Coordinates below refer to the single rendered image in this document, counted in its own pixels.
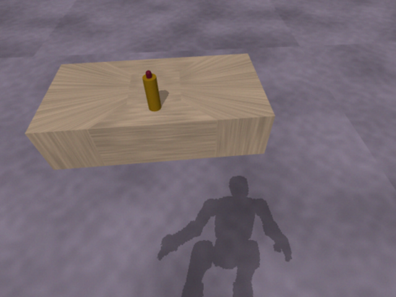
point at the bottle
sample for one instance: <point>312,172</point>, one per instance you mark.
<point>151,90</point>

